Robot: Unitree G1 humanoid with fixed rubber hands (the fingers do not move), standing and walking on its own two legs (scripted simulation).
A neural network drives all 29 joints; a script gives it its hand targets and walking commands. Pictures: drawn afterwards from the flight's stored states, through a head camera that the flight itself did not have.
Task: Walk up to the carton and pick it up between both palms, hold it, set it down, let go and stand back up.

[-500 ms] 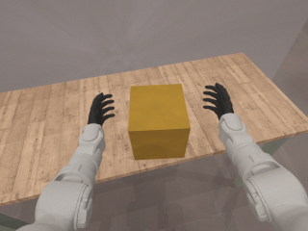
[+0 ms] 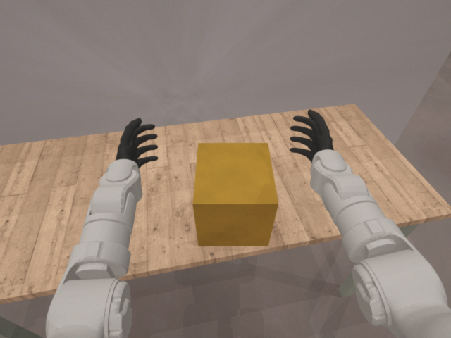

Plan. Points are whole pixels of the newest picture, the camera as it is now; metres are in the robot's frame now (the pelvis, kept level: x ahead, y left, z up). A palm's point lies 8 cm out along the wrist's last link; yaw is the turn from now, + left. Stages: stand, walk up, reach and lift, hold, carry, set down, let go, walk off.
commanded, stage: set down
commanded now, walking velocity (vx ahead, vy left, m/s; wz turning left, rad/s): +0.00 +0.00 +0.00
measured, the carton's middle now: (233, 194) +0.43 +0.04 -0.03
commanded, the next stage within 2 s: none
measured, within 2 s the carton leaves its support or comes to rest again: neither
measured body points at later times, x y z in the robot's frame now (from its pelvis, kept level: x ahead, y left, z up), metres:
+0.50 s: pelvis -0.01 +0.00 +0.00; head +0.00 +0.01 +0.45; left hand +0.30 +0.23 +0.06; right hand +0.34 -0.14 +0.07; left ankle +0.01 +0.13 -0.75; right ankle +0.01 -0.10 -0.75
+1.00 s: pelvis +0.00 +0.01 +0.00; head +0.00 +0.02 +0.45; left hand +0.20 +0.21 -0.01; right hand +0.21 -0.17 -0.01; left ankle +0.01 +0.13 -0.75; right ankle +0.01 -0.10 -0.75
